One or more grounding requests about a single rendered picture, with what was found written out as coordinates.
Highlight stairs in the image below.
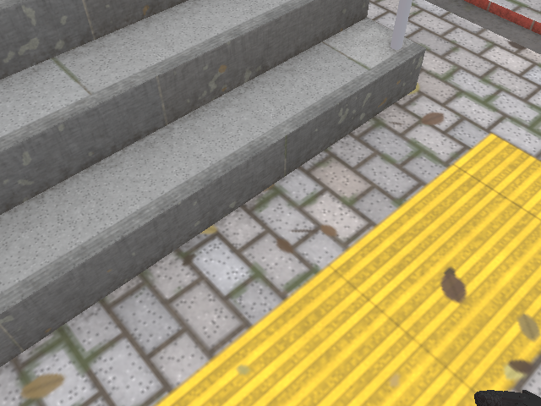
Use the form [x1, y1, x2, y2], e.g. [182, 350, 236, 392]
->
[0, 0, 426, 367]

